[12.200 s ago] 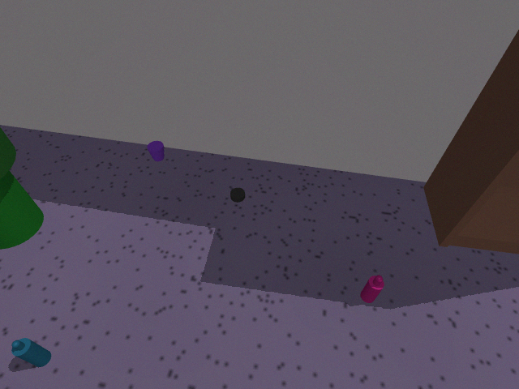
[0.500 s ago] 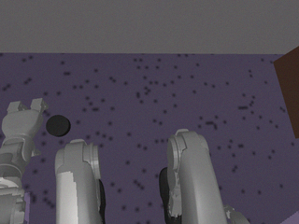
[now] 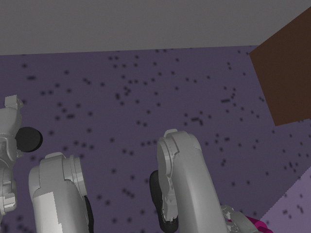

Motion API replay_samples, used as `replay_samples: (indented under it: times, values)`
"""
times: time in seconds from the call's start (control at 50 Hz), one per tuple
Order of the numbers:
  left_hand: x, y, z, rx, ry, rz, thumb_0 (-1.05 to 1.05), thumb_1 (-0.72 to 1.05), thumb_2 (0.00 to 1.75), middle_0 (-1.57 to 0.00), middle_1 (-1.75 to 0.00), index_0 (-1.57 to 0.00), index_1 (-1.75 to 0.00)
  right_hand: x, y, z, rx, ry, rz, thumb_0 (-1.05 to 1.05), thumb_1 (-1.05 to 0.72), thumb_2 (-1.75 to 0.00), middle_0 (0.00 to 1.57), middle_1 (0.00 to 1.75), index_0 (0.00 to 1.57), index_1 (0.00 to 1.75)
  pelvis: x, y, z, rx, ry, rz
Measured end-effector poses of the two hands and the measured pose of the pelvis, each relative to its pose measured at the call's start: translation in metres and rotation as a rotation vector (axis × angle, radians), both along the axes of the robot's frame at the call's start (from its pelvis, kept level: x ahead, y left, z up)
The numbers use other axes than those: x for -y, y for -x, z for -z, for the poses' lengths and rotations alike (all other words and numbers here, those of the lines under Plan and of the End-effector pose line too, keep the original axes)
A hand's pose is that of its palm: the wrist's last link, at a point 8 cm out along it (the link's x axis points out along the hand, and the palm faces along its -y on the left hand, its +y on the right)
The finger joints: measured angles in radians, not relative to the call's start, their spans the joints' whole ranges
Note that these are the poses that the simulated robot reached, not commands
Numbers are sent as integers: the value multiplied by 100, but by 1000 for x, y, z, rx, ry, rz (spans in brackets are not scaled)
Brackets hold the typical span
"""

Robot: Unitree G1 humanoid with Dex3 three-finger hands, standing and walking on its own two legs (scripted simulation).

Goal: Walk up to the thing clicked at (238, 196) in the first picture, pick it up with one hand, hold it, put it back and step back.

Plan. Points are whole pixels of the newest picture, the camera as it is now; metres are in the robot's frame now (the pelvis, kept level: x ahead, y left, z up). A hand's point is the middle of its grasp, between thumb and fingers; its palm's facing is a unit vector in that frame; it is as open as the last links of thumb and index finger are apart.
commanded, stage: rest palm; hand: left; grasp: from above
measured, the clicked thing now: (27, 139) +0.39 +0.28 -0.29
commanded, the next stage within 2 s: close in 1.40 s
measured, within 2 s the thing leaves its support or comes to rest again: neither
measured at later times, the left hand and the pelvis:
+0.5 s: hand (27, 139) +0.39 +0.26 -0.24, palm faces -0.39 -0.07 -0.92, open 14.1 cm; pelvis +0.01 +0.00 -0.01, yaw -3 degrees
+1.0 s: hand (30, 144) +0.37 +0.26 -0.25, palm faces -0.42 -0.10 -0.90, open 13.9 cm; pelvis +0.00 +0.01 -0.01, yaw -4 degrees
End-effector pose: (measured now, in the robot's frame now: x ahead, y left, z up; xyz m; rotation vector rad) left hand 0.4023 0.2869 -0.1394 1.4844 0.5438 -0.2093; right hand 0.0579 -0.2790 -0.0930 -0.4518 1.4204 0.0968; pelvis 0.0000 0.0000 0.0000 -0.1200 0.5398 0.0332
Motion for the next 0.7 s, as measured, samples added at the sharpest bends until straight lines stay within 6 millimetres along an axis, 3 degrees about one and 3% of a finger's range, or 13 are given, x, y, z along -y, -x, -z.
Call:
replay_samples:
  times: [0.1,0.2,0.34,0.46,0.6,0.7]
  values:
    - [-6,12,14,-71,43,-4,0,-51,97,-7,-103,-8,-102,-12,19,10,-67,-47,-3,0,-90,-90,20,30,20,30,1,0,4,11,0,2]
    - [0,17,27,-72,99,65,0,-50,96,-7,-104,-8,-102,-17,24,13,-102,-57,-43,0,-90,-90,20,30,20,30,1,-1,10,33,6,5]
    - [16,19,39,27,93,162,0,-48,94,-7,-103,-8,-101,-11,9,7,-92,-23,-102,0,-90,-90,20,30,20,30,-2,-4,13,40,25,19]
    - [24,16,46,74,46,148,0,-49,94,-7,-101,-8,-99,-5,-13,-4,-36,-12,-147,0,-90,-90,20,30,20,30,-4,-5,12,41,38,22]
    - [9,3,47,66,28,9,0,-50,94,-7,-101,-8,-99,-5,-28,-11,13,-33,-186,0,-90,-90,20,30,20,30,-6,-5,13,44,51,22]
    - [-5,7,53,-19,43,-41,0,-50,93,-7,-102,-8,-100,-11,-20,-7,5,-61,-171,0,-91,-90,20,30,20,30,-8,-6,15,51,57,21]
